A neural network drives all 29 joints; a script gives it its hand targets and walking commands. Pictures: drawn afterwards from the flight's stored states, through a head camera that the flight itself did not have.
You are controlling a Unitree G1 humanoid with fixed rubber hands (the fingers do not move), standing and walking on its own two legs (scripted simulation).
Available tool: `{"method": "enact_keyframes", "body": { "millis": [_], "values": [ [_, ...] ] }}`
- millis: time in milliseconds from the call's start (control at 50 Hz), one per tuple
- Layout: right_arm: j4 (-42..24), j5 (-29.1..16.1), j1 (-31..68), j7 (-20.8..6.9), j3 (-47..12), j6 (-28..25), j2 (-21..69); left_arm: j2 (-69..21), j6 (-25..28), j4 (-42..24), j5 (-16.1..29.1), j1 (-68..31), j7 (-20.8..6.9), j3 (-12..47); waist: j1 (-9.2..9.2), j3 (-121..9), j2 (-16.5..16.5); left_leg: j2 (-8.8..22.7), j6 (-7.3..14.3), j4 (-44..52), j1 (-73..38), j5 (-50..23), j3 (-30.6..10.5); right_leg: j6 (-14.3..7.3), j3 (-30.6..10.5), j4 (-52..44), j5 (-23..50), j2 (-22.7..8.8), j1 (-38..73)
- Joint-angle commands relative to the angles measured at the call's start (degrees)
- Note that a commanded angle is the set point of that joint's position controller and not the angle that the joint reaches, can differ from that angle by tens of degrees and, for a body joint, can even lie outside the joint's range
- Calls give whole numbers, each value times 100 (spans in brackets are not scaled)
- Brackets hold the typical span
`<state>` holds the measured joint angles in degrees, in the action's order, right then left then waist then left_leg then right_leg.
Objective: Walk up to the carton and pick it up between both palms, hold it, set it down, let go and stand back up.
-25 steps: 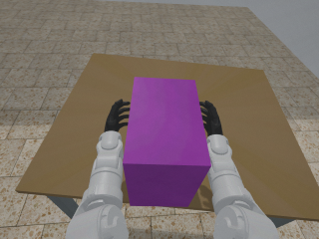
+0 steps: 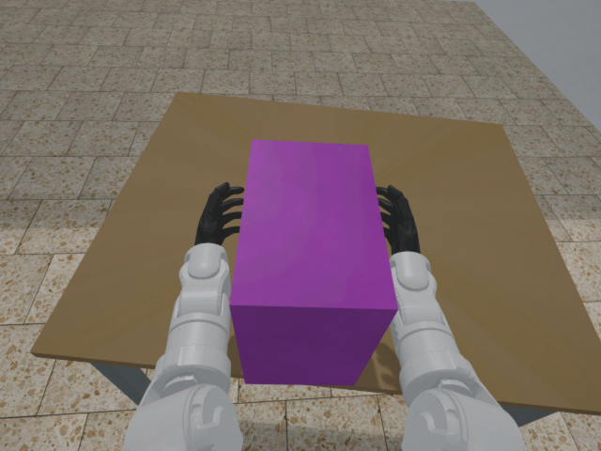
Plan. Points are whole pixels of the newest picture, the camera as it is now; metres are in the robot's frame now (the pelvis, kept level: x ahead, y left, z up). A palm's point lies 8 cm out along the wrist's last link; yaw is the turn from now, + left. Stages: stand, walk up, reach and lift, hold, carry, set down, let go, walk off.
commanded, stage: reach and lift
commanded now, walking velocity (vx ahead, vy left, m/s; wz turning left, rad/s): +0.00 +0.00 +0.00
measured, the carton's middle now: (305, 267) +0.39 +0.04 +0.01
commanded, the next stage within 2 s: none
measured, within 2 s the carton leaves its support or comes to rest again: leaves its support in 1.18 s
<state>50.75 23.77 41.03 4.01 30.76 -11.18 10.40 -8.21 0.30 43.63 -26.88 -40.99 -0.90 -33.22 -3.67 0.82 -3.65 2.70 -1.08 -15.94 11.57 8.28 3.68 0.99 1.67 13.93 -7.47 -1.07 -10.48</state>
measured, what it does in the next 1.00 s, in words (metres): stands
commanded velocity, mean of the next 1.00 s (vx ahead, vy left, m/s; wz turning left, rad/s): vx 0.00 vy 0.00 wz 0.00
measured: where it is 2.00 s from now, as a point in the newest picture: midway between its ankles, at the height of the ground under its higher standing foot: outside the picture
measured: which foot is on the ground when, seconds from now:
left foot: down 0.00-1.00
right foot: down 0.00-1.00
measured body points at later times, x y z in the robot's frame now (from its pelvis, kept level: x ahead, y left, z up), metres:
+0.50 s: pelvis +0.00 +0.00 +0.00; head +0.04 +0.03 +0.45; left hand +0.40 +0.18 +0.06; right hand +0.41 -0.09 +0.07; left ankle -0.01 +0.13 -0.75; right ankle -0.01 -0.13 -0.75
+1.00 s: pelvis -0.01 +0.00 +0.00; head +0.03 +0.03 +0.45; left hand +0.39 +0.18 +0.06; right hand +0.41 -0.08 +0.07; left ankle -0.01 +0.13 -0.75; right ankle -0.01 -0.13 -0.75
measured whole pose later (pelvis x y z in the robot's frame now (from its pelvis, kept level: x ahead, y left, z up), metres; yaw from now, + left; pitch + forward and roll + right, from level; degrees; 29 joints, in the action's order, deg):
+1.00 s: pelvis -0.01 +0.00 +0.00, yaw +2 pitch +5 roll -1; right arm 55.9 19.2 41.8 7.8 25.5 -15.7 8.1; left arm -7.2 -0.5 42.5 -24.6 -40.0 1.9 -29.2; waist -2.4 0.4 -3.3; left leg 3.3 -1.3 -16.1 13.8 6.8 3.4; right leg 0.5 4.3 12.1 -5.7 -0.9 -10.9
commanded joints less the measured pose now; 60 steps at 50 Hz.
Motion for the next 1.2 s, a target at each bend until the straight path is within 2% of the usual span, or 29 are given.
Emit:
{"method": "enact_keyframes", "body": {
  "millis": [0, 180, 380, 540, 600, 700, 800, 880, 900, 1040, 1100, 1180],
  "values": [
    [-28, 218, 2600, -665, -1586, -377, 2744, -2485, 86, 238, -83, -2396, -492, 1447, -106, -2253, 322, -325, -20, -66, -382, -1891, 690, 100, 389, 228, 1539, 233, 1458],
    [51, 211, 2608, -644, -1539, -423, 2677, -2512, 68, 166, -76, -2430, -448, 1504, -99, -2298, 395, -298, -46, -124, -473, -2024, 662, 68, 431, 178, 1429, 275, 1297],
    [21, 193, 2703, -596, -1562, -468, 2648, -2456, 81, 280, -57, -2465, -444, 1457, -86, -2305, 300, -322, -2, -79, -404, -1866, 678, 70, 396, 185, 1596, 246, 1383],
    [128, 200, 2777, -576, -1503, -476, 2621, -2448, 73, 236, -98, -2528, -409, 1417, -110, -2317, 286, -304, -1, -50, -447, -1787, 653, 47, 406, 127, 1405, 283, 1303],
    [101, 221, 2794, -555, -1561, -555, 2619, -2506, 114, 175, -55, -2610, -398, 1491, -66, -2466, 321, -312, -30, -93, -410, -1944, 615, 46, 421, 210, 1694, 276, 1389],
    [172, 187, 2905, -471, -1728, -755, 2684, -2667, 219, 103, -17, -2699, -363, 1695, -39, -2694, 438, -304, -102, -174, -516, -2188, 558, 36, 436, 228, 2033, 313, 1420],
    [198, 71, 2958, -406, -1982, -878, 2670, -2862, 228, 2, 84, -2718, -353, 1990, 26, -2906, 423, -299, -163, -282, -681, -2459, 495, 28, 471, 245, 2347, 339, 1448],
    [151, -55, 3057, -338, -2151, -878, 2677, -2871, 184, -54, 176, -2793, -370, 2170, 72, -2879, 337, -325, -140, -220, -634, -2202, 469, 38, 459, 223, 2387, 319, 1529],
    [281, -70, 3012, -330, -2166, -840, 2658, -2923, 140, 53, 175, -2785, -377, 2198, 108, -2812, 368, -345, -142, -184, -614, -2109, 474, 40, 481, 206, 2339, 309, 1532],
    [107, -298, 3447, -304, -2357, -795, 2642, -3061, 79, -69, 401, -3178, -336, 2637, 233, -3180, 425, -362, -174, -245, -734, -1996, 385, 13, 477, 183, 2170, 322, 1451],
    [46, -438, 3596, -299, -2516, -771, 2676, -3094, 112, -214, 520, -3422, -276, 2808, 261, -3371, 408, -344, -191, -276, -830, -2056, 317, 17, 489, 212, 2187, 341, 1450],
    [71, -656, 3779, -305, -2694, -657, 2796, -3135, 118, -282, 614, -3768, -216, 2946, 211, -3537, 455, -356, -186, -259, -821, -1875, 282, 19, 441, 240, 2083, 333, 1498]
  ]
}}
